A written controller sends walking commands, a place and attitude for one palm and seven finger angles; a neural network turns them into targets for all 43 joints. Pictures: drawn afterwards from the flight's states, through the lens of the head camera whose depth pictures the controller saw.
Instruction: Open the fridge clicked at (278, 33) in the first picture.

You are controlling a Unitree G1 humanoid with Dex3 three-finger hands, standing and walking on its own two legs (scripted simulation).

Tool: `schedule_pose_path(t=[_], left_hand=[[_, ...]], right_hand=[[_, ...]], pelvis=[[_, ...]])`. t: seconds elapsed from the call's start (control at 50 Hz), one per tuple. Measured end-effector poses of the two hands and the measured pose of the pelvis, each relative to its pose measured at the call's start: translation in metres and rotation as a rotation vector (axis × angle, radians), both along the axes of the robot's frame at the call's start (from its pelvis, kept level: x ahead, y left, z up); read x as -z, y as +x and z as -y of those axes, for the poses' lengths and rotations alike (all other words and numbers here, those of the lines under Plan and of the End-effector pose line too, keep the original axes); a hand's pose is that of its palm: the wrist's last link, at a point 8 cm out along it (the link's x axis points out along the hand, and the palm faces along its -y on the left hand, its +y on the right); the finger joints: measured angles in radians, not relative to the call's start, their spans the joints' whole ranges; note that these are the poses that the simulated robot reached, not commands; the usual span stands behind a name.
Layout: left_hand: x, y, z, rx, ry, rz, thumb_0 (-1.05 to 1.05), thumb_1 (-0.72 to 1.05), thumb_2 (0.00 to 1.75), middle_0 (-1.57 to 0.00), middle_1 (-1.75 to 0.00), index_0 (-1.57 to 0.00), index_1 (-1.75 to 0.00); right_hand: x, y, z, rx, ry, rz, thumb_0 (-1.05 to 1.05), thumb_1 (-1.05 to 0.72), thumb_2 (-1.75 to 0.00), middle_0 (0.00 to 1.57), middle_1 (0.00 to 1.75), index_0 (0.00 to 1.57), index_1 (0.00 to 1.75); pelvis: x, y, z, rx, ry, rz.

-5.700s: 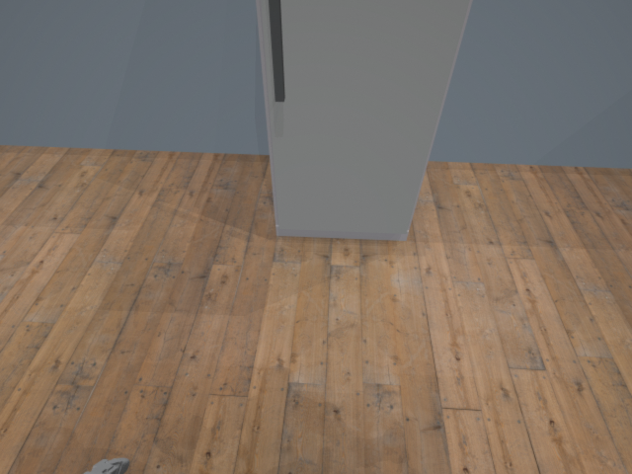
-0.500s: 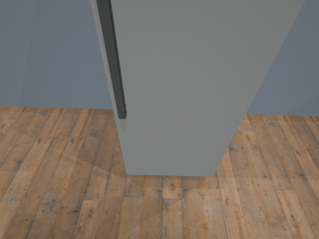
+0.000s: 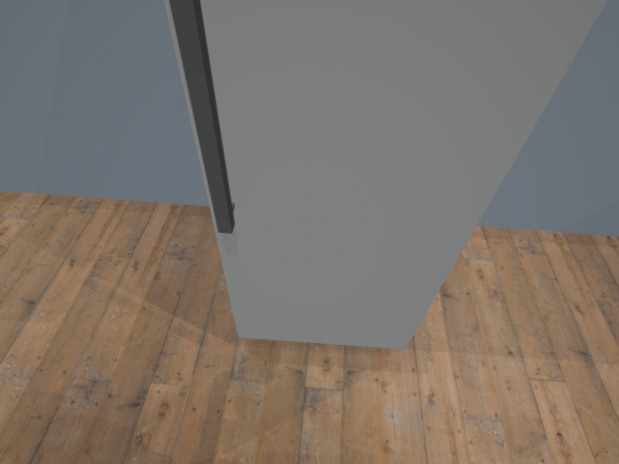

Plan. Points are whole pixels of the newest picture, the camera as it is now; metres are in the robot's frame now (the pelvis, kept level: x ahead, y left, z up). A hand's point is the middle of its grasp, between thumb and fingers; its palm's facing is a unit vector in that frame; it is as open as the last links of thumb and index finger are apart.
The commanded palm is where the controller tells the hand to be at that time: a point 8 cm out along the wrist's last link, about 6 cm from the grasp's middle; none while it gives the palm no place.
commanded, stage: come to a stop and stand still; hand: left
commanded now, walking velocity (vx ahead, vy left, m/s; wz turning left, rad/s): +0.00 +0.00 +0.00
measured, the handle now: (212, 124) +0.55 +0.20 +0.14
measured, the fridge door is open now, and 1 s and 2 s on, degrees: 0 0 0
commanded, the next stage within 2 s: look again from close up in 0.16 s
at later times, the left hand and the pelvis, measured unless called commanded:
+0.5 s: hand out of the picture +0.00 +0.18 -0.17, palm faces +0.04 -0.98 -0.19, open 7.4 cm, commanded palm none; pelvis +0.01 +0.01 +0.00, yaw +0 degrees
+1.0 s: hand out of the picture -0.01 +0.18 -0.17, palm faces +0.06 -0.98 -0.18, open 7.4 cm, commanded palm none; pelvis +0.01 +0.01 +0.00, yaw +1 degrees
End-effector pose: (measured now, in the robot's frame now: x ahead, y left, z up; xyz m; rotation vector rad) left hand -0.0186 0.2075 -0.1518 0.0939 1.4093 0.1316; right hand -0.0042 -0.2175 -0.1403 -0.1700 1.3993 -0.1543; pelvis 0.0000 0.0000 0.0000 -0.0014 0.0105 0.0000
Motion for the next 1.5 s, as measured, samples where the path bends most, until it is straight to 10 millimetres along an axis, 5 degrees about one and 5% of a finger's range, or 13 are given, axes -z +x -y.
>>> schedule_pose_path(t=[0.24, 0.62, 1.16, 1.28, 1.4, 1.5], left_hand=[[-0.006, 0.007, -0.012, -0.004, 0.029, 0.004, 0.01, 0.91, 0.90, -0.20, -0.30, -0.20, -0.30], [-0.009, 0.014, -0.022, -0.001, 0.047, 0.013, 0.01, 0.91, 0.90, -0.20, -0.30, -0.20, -0.30], [-0.006, -0.002, -0.024, -0.031, 0.038, 0.000, 0.01, 0.91, 0.90, -0.20, -0.30, -0.20, -0.30], [0.004, -0.015, -0.027, -0.094, 0.014, -0.024, 0.01, 0.91, 0.90, -0.20, -0.30, -0.20, -0.30], [0.017, -0.031, -0.037, -0.129, -0.034, -0.126, 0.01, 0.91, 0.90, -0.20, -0.30, -0.20, -0.30], [0.009, 0.001, -0.054, -0.069, -0.037, -0.167, 0.01, 0.91, 0.90, -0.20, -0.30, -0.20, -0.30]], right_hand=[[0.002, 0.013, -0.003, -0.014, 0.004, 0.014, 0.01, -0.94, -0.90, 0.20, 0.30, 0.20, 0.30], [0.003, 0.006, -0.012, -0.015, 0.023, -0.010, 0.01, -0.92, -0.90, 0.20, 0.30, 0.20, 0.30], [0.002, 0.013, -0.011, -0.040, 0.010, 0.010, 0.00, -0.92, -0.90, 0.20, 0.30, 0.20, 0.30], [0.005, 0.015, -0.021, -0.064, 0.012, -0.034, 0.00, -0.92, -0.90, 0.20, 0.30, 0.20, 0.30], [0.001, 0.042, -0.042, -0.063, -0.014, -0.010, 0.00, -0.91, -0.90, 0.20, 0.30, 0.20, 0.30], [-0.005, 0.046, -0.065, -0.003, -0.012, 0.005, 0.00, -0.91, -0.90, 0.20, 0.30, 0.20, 0.30]], pelvis=[[-0.002, 0.006, -0.005, -0.005, 0.006, 0.009], [-0.003, 0.007, -0.010, -0.007, 0.010, 0.011], [-0.002, 0.005, -0.013, -0.022, 0.005, 0.021], [0.004, 0.018, -0.021, -0.054, -0.023, 0.021], [0.012, 0.043, -0.043, -0.055, -0.014, 0.020], [0.004, 0.062, -0.058, -0.027, -0.010, 0.007]])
